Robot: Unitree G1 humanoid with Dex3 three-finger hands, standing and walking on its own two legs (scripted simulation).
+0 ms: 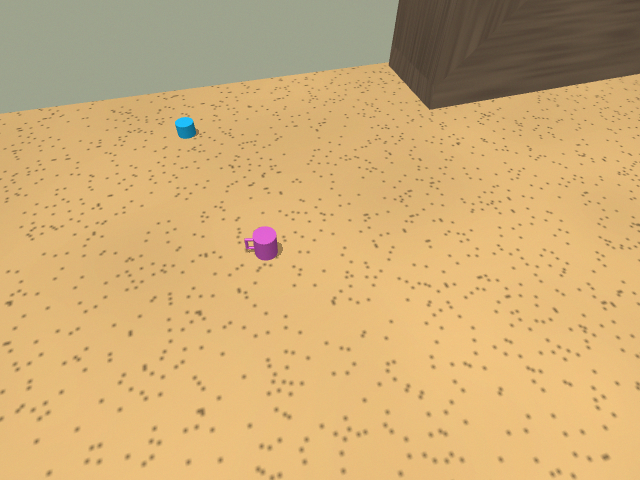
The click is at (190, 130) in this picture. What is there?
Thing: low tin
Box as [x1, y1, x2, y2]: [175, 117, 195, 138]
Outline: 175,121 178,135 180,137 187,138 195,134 192,119 188,117 182,117
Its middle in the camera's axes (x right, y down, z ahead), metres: -0.70 -0.58 +2.08
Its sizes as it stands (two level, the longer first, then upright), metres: 0.093 0.093 0.071
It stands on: the floor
